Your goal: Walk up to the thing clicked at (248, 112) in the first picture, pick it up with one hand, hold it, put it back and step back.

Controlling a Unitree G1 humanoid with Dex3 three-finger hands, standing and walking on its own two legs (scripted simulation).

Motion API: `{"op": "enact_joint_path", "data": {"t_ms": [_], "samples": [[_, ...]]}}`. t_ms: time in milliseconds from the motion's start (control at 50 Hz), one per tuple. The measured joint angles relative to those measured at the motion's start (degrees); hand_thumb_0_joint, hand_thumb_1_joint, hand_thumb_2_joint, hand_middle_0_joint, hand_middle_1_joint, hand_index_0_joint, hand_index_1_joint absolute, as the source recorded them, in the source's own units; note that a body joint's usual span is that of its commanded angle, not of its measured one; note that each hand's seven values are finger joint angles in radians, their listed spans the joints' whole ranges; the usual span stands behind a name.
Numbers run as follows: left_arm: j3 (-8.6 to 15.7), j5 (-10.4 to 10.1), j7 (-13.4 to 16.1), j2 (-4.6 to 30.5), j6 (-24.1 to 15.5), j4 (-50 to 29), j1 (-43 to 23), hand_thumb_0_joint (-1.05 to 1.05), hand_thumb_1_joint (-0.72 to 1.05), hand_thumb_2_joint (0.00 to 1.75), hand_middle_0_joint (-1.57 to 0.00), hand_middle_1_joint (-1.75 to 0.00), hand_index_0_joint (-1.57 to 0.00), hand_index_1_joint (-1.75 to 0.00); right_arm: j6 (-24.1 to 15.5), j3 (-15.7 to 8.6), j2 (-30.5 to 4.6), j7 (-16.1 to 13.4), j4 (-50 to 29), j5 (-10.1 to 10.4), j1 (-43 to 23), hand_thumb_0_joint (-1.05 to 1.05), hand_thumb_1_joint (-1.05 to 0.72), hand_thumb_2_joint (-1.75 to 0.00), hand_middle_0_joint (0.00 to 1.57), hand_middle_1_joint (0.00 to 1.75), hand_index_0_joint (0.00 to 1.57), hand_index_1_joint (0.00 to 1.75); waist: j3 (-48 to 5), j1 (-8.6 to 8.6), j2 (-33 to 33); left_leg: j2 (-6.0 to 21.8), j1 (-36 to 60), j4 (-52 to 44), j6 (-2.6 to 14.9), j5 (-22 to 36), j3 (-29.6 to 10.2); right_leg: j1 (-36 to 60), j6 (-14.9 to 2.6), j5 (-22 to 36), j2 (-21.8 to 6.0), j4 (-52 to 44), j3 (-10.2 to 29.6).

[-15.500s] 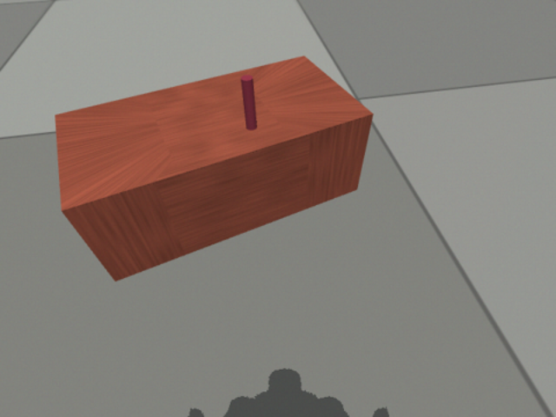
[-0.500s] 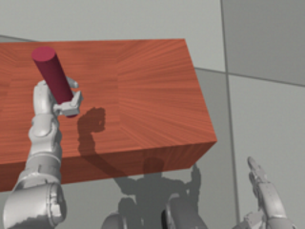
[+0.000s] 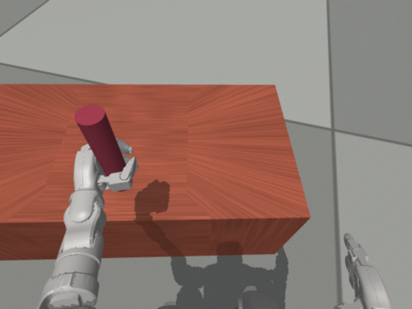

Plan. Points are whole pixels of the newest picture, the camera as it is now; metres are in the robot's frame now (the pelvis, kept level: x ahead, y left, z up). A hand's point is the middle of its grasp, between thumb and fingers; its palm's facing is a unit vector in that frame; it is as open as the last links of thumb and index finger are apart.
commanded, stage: lift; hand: left
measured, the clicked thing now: (109, 155) +0.39 +0.18 +0.08
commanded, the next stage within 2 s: hold in 0.20 s
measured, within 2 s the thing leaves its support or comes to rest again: neither
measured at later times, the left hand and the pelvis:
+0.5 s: hand (116, 179) +0.35 +0.17 +0.07, palm faces +0.10 -0.99 -0.02, open 5.4 cm; pelvis +0.00 +0.00 +0.01, yaw +0 degrees
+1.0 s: hand (112, 186) +0.33 +0.17 +0.08, palm faces +0.11 -0.99 -0.02, open 5.4 cm; pelvis +0.00 +0.00 +0.02, yaw +0 degrees
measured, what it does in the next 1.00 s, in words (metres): stands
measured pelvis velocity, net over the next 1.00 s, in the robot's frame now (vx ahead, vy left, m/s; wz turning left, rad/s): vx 0.00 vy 0.00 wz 0.01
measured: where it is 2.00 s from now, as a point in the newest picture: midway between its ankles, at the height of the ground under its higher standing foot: outside the picture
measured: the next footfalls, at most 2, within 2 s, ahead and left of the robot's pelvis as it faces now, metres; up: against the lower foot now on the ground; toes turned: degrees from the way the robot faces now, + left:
none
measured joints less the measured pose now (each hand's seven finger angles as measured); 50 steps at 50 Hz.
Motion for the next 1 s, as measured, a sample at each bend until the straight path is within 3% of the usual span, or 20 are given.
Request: {"op": "enact_joint_path", "data": {"t_ms": [400, 1000], "samples": [[-2.33, -1.13, 0.84, -1.86, 2.73, -10.62, 8.94, 0.00, 0.07, 1.25, -1.00, -1.16, -1.05, -1.17, -0.34, -0.03, 0.41, -0.90, 2.94, 0.61, -0.05, -0.01, 0.52, -0.06, 0.06, 0.06, 0.06, 0.05, 0.42, 1.92, 0.05, -0.30, 5.77, -3.94, -0.09, 1.38, 0.10, 5.57, -0.01, 0.92, -0.20, -3.30, 0.08], [-4.50, -1.47, 1.67, -3.26, 5.89, -19.54, 16.11, 0.00, 0.07, 1.25, -1.00, -1.16, -1.05, -1.17, -2.82, 0.50, 1.15, -1.73, 9.20, 0.89, -1.45, -0.01, 0.52, -0.06, 0.06, 0.06, 0.06, 0.05, 1.37, 3.03, 0.65, -0.43, 10.39, -7.19, -0.04, 2.66, 0.01, 10.28, 0.05, 2.04, -0.25, -6.46, -0.04]]}}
